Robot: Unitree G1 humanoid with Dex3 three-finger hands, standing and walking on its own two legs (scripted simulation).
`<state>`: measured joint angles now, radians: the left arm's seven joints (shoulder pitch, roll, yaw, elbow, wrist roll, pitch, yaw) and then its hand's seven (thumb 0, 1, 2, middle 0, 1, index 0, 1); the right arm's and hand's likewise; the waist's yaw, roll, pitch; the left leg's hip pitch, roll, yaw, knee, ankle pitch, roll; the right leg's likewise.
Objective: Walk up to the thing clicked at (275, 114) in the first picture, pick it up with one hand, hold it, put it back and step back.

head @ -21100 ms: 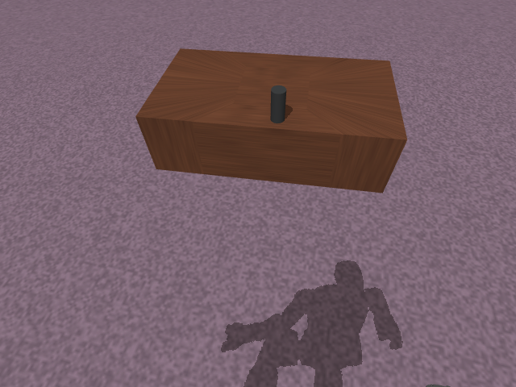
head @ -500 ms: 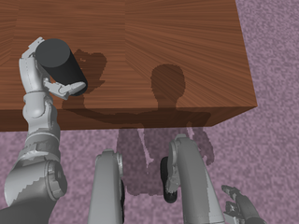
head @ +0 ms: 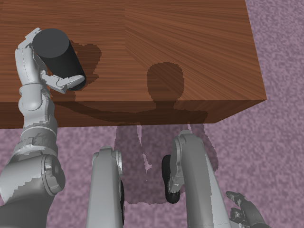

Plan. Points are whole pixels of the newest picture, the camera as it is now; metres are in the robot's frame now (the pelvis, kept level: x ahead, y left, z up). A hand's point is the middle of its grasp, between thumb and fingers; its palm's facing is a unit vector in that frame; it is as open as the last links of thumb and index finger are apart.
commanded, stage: lower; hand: left
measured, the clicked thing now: (64, 64) +0.50 +0.17 +0.00
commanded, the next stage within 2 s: loosen in 0.34 s
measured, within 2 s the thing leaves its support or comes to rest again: rests again in 0.20 s
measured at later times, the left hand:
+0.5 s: hand (62, 63) +0.51 +0.18 -0.03, palm faces +0.10 -0.99 -0.03, open 10.3 cm
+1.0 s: hand (63, 63) +0.52 +0.18 -0.03, palm faces +0.10 -0.99 -0.02, open 14.9 cm
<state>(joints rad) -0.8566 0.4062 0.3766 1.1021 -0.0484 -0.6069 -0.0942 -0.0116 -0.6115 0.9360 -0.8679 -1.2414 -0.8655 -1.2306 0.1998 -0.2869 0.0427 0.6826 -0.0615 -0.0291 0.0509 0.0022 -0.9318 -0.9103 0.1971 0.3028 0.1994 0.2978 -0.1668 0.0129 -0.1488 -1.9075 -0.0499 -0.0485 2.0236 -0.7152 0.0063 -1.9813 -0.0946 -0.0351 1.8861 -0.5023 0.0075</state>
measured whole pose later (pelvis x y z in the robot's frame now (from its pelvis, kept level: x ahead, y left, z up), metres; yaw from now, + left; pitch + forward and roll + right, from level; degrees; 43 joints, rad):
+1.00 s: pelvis +0.00 +0.00 -0.02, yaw +0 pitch +35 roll -4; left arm -0.89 0.40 0.37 1.11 -0.04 -0.61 -0.07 -0.02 -0.61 0.28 -0.54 -0.44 -0.52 -0.47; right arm 0.18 -0.29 0.05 0.67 -0.06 -0.01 0.06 0.00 -0.94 -0.90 0.20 0.30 0.20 0.30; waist -0.17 0.02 -0.14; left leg -1.97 -0.06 -0.04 2.08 -0.72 0.01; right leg -2.04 -0.10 -0.03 1.94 -0.51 0.01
